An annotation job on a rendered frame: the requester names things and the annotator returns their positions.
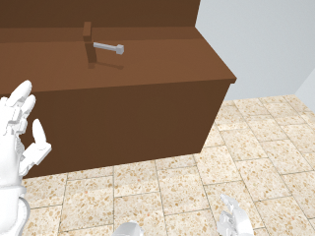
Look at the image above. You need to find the left robot hand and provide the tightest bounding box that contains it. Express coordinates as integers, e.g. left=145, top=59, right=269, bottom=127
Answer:
left=0, top=80, right=52, bottom=188

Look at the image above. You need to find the left robot thigh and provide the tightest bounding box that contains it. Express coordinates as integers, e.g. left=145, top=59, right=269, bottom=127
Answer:
left=111, top=222, right=144, bottom=236

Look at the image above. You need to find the right robot hand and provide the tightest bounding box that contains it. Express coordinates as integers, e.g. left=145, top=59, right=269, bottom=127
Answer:
left=217, top=194, right=254, bottom=236

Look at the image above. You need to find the left robot forearm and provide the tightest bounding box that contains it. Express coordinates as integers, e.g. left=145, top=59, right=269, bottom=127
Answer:
left=0, top=185, right=31, bottom=236

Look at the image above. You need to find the counter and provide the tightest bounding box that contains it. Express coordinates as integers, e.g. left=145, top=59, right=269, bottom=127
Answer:
left=0, top=0, right=237, bottom=180

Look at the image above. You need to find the tap lever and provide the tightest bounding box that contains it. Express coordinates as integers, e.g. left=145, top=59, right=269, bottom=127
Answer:
left=93, top=42, right=124, bottom=55

